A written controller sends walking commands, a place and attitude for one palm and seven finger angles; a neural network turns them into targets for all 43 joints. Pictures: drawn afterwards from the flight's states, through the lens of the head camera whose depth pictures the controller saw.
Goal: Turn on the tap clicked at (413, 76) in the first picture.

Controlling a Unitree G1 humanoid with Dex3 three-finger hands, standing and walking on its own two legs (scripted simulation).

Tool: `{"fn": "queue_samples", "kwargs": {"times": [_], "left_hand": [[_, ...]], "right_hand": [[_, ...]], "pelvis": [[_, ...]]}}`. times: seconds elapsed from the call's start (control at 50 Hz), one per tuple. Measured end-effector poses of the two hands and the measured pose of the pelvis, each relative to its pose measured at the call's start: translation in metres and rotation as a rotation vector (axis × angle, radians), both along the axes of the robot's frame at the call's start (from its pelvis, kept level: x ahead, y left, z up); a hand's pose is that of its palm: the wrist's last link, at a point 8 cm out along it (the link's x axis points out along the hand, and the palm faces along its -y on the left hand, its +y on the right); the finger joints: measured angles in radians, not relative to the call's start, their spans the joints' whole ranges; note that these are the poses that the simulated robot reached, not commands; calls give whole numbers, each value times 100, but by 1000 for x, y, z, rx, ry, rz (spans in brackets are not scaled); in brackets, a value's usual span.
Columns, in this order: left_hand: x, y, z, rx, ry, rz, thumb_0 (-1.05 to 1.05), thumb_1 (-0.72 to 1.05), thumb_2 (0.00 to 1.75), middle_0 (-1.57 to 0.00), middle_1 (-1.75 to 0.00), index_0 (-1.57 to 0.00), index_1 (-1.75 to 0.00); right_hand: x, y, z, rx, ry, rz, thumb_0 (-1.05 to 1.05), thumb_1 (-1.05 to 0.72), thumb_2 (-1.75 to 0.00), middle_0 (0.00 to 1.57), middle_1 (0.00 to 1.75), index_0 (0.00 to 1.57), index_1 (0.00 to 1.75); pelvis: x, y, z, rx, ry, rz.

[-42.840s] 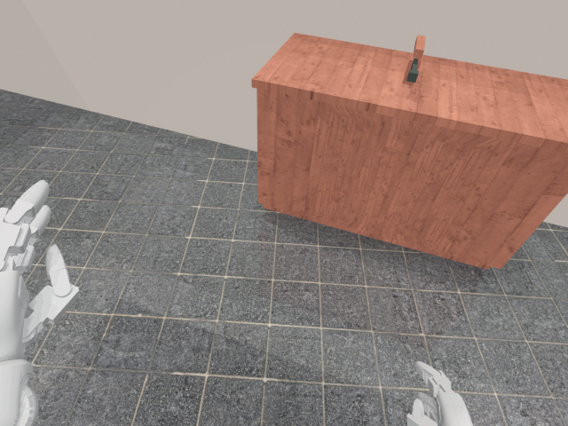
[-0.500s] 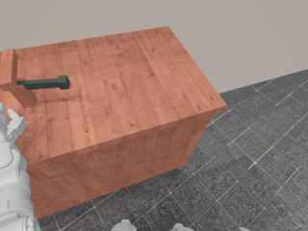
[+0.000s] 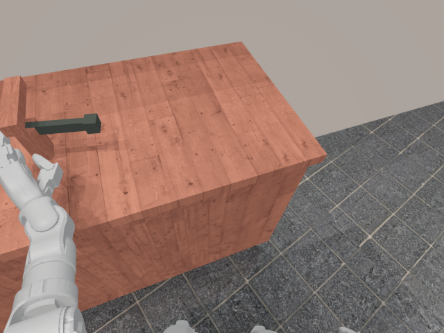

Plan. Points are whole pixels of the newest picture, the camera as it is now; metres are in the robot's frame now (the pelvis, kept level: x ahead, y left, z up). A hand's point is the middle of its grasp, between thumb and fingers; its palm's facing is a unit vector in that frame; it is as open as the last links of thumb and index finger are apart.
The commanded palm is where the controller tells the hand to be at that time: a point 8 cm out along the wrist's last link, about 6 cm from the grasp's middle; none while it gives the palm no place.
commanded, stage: push the lever round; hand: left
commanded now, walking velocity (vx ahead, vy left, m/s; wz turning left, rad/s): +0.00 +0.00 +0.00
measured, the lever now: (92, 123) +0.50 +0.27 +0.06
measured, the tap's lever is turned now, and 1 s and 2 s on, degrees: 79 79 79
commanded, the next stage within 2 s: none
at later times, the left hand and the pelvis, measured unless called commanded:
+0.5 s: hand (65, 165) +0.39 +0.29 +0.06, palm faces +0.79 -0.61 -0.06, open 7.9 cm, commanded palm +0.35 +0.30 +0.06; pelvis +0.00 -0.01 +0.00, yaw +1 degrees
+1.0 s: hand (76, 156) +0.41 +0.28 +0.06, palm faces +0.86 -0.50 -0.04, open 8.4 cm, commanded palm +0.37 +0.27 +0.06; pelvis -0.01 -0.01 +0.00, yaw +2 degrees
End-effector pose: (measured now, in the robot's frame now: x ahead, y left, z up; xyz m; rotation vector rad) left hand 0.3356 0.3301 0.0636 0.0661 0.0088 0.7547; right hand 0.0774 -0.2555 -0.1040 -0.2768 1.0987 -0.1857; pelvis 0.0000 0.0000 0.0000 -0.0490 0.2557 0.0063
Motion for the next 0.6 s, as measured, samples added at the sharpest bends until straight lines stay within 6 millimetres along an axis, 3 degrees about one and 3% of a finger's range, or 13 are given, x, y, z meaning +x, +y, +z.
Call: {"fn": "queue_samples", "kwargs": {"times": [0.6], "left_hand": [[7,-27,1,-23,10,188,1,90,90,-15,-15,-9,-12]], "right_hand": [[-12,-8,-4,7,37,5,1,-91,-89,20,30,20,30]], "pelvis": [[-5,-8,0,5,-2,15]]}}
